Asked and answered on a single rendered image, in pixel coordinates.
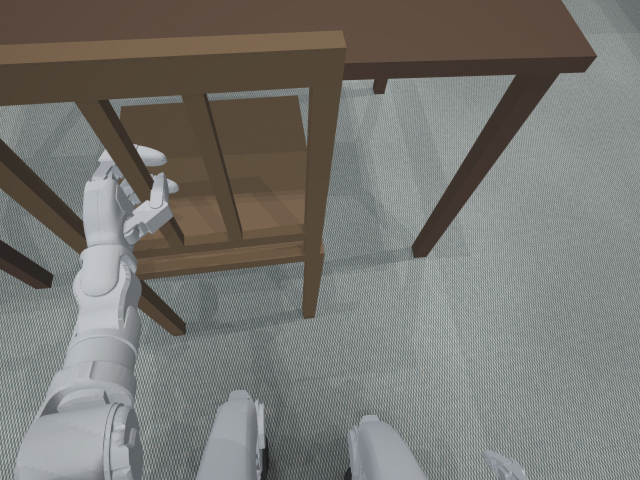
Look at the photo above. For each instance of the robot left upper arm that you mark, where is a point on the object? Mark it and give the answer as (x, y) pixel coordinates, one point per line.
(94, 443)

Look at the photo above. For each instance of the robot right thigh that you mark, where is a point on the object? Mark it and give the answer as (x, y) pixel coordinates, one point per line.
(378, 452)

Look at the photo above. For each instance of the table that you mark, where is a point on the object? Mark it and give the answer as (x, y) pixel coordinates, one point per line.
(535, 40)

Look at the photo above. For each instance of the chair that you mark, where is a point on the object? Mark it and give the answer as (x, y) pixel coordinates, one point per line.
(251, 193)

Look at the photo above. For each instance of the robot right hand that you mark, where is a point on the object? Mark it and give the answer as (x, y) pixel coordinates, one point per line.
(506, 469)

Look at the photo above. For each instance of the robot left hand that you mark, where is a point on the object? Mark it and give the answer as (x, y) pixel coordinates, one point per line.
(107, 205)

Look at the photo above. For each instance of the left robot forearm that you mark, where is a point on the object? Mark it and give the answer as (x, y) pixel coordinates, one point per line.
(100, 360)

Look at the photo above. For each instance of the robot thigh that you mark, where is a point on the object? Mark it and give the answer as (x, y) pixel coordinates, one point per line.
(237, 435)
(378, 452)

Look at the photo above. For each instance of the robot left thigh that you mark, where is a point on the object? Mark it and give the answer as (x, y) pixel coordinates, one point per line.
(237, 435)

